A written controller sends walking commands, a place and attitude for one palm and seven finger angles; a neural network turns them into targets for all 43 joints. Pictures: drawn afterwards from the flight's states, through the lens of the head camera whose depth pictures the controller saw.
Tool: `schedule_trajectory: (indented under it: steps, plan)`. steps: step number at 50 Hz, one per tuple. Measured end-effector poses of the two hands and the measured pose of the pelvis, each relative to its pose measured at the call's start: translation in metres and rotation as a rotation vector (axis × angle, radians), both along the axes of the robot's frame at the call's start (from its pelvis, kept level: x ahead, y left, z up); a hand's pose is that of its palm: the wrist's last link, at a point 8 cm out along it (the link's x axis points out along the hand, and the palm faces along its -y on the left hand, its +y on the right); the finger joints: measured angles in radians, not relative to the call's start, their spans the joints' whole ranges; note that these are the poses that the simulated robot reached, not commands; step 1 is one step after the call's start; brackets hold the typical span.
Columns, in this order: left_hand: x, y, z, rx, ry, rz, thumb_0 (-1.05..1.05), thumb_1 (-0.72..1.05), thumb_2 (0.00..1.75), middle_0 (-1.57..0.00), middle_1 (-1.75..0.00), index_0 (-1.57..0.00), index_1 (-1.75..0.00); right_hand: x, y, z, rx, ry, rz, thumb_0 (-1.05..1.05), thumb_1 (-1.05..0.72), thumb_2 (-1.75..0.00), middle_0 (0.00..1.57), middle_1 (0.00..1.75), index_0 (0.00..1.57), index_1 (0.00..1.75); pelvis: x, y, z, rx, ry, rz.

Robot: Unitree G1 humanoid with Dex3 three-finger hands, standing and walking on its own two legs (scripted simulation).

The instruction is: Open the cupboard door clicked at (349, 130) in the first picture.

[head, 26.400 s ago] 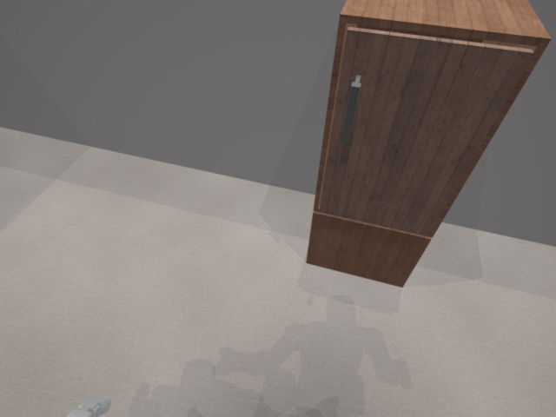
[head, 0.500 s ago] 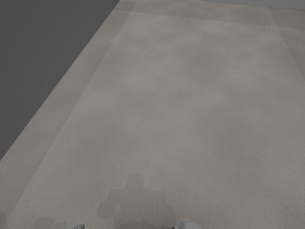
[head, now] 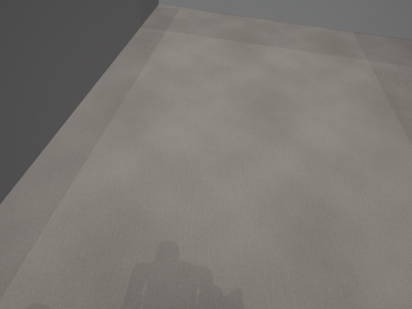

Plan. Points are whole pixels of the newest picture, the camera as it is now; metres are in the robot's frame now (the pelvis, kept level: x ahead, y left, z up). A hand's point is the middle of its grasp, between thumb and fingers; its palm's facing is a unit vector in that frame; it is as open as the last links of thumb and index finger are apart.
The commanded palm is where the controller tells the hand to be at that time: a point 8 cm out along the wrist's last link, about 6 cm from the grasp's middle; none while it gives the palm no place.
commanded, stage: walk to a spot facing it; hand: left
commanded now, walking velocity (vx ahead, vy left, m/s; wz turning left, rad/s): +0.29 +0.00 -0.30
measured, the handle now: out of the picture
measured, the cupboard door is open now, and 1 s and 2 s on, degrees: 48 48 48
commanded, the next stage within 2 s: turn to face it in 0.08 s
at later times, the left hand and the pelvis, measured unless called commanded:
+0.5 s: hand (151, 259) +0.25 +0.14 -0.16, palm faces +0.11 -0.97 -0.20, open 7.2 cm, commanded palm none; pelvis +0.19 -0.05 +0.01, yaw +5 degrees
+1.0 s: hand (151, 248) +0.27 +0.14 -0.15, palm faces +0.36 -0.88 -0.30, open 7.4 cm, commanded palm none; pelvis +0.25 -0.09 +0.00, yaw +22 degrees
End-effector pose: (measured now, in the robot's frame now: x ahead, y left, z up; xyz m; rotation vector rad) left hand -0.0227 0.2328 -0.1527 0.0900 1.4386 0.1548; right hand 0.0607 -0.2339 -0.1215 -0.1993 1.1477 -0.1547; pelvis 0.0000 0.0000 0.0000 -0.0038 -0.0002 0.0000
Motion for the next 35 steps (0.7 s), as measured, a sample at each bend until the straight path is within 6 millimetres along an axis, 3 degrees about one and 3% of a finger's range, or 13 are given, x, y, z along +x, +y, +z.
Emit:
schedule_trajectory:
  steps: [7, 12, 15, 20, 25, 29, 32, 35]
  plan:
    - [0.125, -0.011, 0.026, 0.019, -0.149, -0.07, 0.01, 0.92, 0.9, -0.19, -0.3, -0.19, -0.3, -0.007, -0.002, -0.002, 0.052, 0.172, -0.083, 0.01, -0.93, -0.89, 0.2, 0.3, 0.2, 0.3, 0.059, -0.009, 0.015, 0.008, 0.009, -0.042]
    - [0.212, -0.03, 0.027, 0.059, -0.231, -0.147, 0.0, 0.92, 0.9, -0.19, -0.3, -0.19, -0.3, -0.011, -0.016, -0.022, 0.104, 0.298, -0.158, 0.01, -0.92, -0.89, 0.2, 0.3, 0.2, 0.3, 0.108, -0.034, 0.002, 0.032, 0.0, -0.055]
    - [0.245, -0.042, 0.023, 0.079, -0.272, -0.136, 0.0, 0.92, 0.9, -0.19, -0.3, -0.19, -0.3, 0.001, -0.026, -0.032, 0.115, 0.375, -0.159, 0.01, -0.92, -0.89, 0.2, 0.3, 0.2, 0.3, 0.131, -0.045, -0.005, 0.022, -0.003, -0.03]
    - [0.261, -0.055, 0.027, 0.068, -0.261, -0.057, -0.01, 0.93, 0.89, -0.2, -0.3, -0.2, -0.3, 0.064, -0.039, -0.018, 0.081, 0.356, -0.108, 0.01, -0.91, -0.89, 0.19, 0.3, 0.19, 0.3, 0.164, -0.051, 0.007, 0.007, 0.004, 0.034]
    - [0.264, -0.045, 0.019, 0.06, -0.224, 0.015, -0.01, 0.95, 0.89, -0.2, -0.3, -0.2, -0.3, 0.151, -0.041, -0.008, 0.044, 0.245, -0.008, 0.01, -0.91, -0.89, 0.19, 0.3, 0.19, 0.3, 0.191, -0.049, 0.009, 0.002, 0.008, 0.091]
    - [0.26, -0.032, -0.004, 0.04, -0.179, 0.078, -0.01, 0.93, 0.89, -0.2, -0.3, -0.2, -0.3, 0.22, -0.038, -0.011, -0.006, 0.13, 0.08, 0.01, -0.92, -0.9, 0.19, 0.3, 0.19, 0.3, 0.212, -0.037, -0.007, -0.024, 0.003, 0.131]
    - [0.26, -0.023, -0.008, 0.053, -0.142, 0.103, 0.0, 0.92, 0.89, -0.2, -0.3, -0.2, -0.3, 0.257, -0.037, -0.007, -0.034, 0.068, 0.125, 0.01, -0.92, -0.89, 0.19, 0.3, 0.19, 0.3, 0.22, -0.036, -0.009, -0.017, 0.013, 0.16]
    - [0.268, -0.018, 0.002, 0.072, -0.157, 0.135, 0.0, 0.92, 0.89, -0.2, -0.3, -0.2, -0.3, 0.283, -0.037, 0.001, -0.049, 0.041, 0.172, 0.01, -0.91, -0.89, 0.19, 0.3, 0.19, 0.3, 0.226, -0.039, -0.003, -0.019, 0.025, 0.19]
